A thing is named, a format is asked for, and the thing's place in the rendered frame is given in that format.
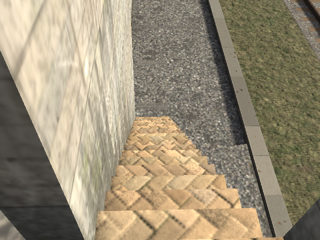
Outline stairs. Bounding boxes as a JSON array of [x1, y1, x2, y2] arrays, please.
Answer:
[[95, 116, 263, 240]]

